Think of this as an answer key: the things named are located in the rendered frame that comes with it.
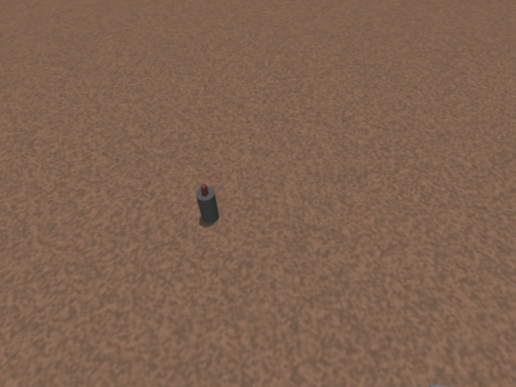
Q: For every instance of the bottle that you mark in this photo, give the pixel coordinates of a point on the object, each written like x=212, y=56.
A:
x=207, y=204

